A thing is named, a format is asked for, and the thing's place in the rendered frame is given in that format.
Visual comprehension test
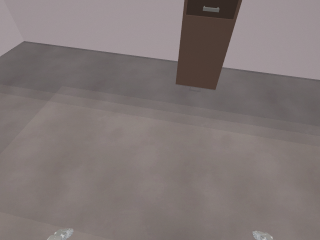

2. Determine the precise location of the cabinet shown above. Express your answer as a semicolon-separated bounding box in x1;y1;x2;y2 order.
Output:
175;0;242;90

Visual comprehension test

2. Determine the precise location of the left robot hand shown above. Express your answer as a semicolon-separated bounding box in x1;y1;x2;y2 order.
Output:
47;228;74;240

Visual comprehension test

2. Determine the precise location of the drawer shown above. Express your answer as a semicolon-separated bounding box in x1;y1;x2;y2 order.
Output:
186;0;239;20

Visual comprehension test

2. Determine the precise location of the right robot hand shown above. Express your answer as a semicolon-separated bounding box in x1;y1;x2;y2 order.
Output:
252;230;273;240

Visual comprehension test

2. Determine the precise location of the handle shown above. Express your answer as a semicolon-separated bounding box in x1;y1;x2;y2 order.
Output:
203;6;220;13

